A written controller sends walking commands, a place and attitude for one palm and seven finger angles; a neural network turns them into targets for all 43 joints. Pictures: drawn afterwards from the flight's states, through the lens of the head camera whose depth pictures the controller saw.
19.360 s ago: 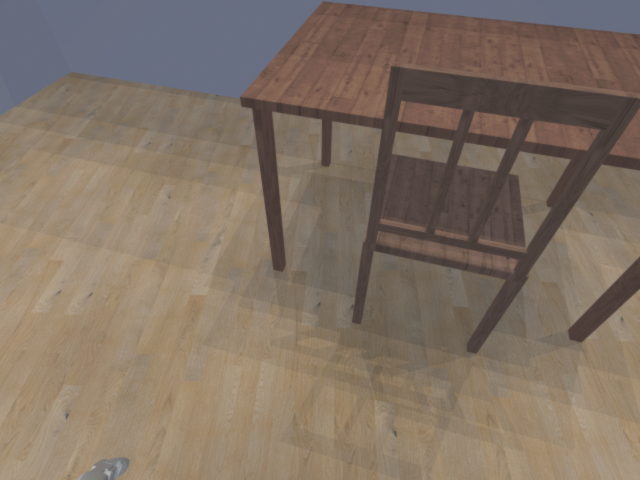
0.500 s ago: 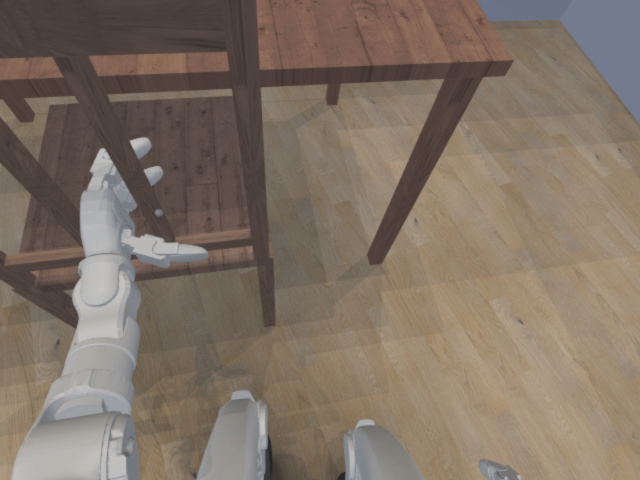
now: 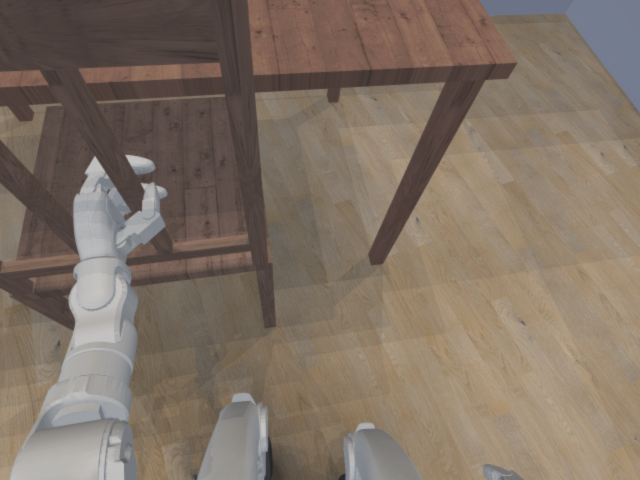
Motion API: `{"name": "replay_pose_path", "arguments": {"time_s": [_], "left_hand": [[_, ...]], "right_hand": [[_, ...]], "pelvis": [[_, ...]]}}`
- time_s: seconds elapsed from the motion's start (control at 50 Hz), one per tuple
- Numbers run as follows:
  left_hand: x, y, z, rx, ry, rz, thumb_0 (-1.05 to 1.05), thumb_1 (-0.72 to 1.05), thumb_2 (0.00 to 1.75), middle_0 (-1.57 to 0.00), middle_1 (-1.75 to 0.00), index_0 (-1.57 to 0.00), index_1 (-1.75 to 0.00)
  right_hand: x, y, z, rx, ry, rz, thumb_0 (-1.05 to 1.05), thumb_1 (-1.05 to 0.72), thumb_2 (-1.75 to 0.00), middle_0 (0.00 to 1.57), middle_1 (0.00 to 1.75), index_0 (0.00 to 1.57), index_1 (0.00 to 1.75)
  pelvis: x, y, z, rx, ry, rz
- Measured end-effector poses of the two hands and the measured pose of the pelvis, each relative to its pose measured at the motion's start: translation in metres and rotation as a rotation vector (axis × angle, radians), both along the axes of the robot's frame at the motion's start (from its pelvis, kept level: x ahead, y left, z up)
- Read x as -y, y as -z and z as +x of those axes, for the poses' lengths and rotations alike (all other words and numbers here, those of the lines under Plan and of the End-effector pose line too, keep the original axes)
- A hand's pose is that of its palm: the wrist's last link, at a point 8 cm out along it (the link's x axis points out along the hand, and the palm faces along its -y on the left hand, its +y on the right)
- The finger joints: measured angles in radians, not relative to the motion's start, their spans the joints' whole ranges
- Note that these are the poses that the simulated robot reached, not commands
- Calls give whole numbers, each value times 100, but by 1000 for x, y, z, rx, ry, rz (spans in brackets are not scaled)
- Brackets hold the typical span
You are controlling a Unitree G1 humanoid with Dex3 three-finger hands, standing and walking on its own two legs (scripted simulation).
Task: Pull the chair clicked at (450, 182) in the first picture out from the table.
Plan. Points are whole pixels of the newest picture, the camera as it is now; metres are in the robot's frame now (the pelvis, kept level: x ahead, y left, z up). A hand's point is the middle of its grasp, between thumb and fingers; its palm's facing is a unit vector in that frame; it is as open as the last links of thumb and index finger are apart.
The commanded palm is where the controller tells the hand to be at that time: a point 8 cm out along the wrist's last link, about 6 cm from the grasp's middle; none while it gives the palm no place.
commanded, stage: hook a spindle and tug to test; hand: left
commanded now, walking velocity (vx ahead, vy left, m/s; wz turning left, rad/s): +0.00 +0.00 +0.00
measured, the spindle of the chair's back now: (32, 193) +0.44 +0.34 +0.04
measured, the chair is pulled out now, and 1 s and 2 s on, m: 0.00 0.04 0.19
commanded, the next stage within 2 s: step backward, pulling the chair out in 0.58 s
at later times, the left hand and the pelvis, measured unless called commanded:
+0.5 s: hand (153, 224) +0.41 +0.21 +0.03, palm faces +0.19 -0.98 +0.00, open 5.5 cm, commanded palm +0.36 +0.24 +0.03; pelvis +0.03 +0.01 +0.01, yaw -1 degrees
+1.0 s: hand (157, 230) +0.39 +0.19 +0.04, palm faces +0.18 -0.98 -0.11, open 5.2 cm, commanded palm +0.36 +0.24 +0.04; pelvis +0.03 +0.01 +0.09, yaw +1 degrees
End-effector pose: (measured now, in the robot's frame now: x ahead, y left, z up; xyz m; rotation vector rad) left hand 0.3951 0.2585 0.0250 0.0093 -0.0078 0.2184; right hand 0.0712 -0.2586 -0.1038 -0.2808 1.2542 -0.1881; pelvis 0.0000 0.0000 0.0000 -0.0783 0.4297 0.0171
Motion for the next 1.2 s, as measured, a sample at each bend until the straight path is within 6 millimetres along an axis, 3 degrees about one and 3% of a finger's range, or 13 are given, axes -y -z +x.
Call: {"name": "replay_pose_path", "arguments": {"time_s": [0.34, 0.58, 0.7, 0.74, 0.82, 0.88, 1.0, 1.08, 1.2], "left_hand": [[1, -2, -2, -24, 9, -13, 1, 77, 79, -35, -140, -37, -142], [4, -2, -22, -31, 31, -13, 1, 78, 79, -34, -139, -35, -142], [5, -1, -26, -11, 25, -6, 1, 77, 80, -35, -139, -35, -141], [4, -7, -25, -67, 27, 43, 1, 75, 81, -36, -137, -35, -141], [5, -23, -23, -271, 13, 91, 3, 74, 81, -35, -126, -36, -143], [9, -29, -26, -357, -8, 33, 4, 75, 81, -29, -113, -39, -144], [16, -34, -29, -422, 13, 20, 4, 76, 79, -26, -105, -45, -145], [18, -35, -34, -439, 33, 32, 4, 76, 79, -26, -104, -47, -145], [27, -37, -52, -456, 33, 42, 4, 75, 78, -26, -102, -48, -145]], "right_hand": [[-6, -10, 36, 63, -8, 29, 1, -91, -90, 20, 29, 20, 30], [-16, -18, 57, 99, -25, 45, 1, -91, -90, 20, 29, 20, 30], [-21, -12, 69, 112, -54, 46, 1, -91, -90, 20, 29, 20, 30], [-25, -17, 71, 103, -28, 47, 1, -91, -90, 20, 29, 20, 30], [-38, -44, 72, 129, 14, 65, 1, -91, -90, 20, 29, 20, 30], [-42, -64, 70, 146, 36, 73, 1, -91, -90, 20, 29, 20, 30], [-33, -92, 60, 121, 20, 17, 1, -90, -90, 20, 29, 20, 30], [-20, -100, 48, 114, 20, -17, 1, -90, -90, 20, 29, 20, 30], [-7, -95, 27, 105, 30, -5, 1, -90, -90, 20, 29, 20, 30]], "pelvis": [[-2, -8, 17, -5, 10, 8], [-10, -15, 31, -3, 12, 7], [-13, -10, 30, -5, 3, 6], [-13, -17, 28, 45, -6, 15], [-16, -47, 32, 123, -15, 38], [-18, -68, 36, 149, -8, 35], [-15, -90, 34, 206, -14, 33], [-13, -96, 24, 239, -18, 41], [-7, -100, 6, 274, -9, 44]]}}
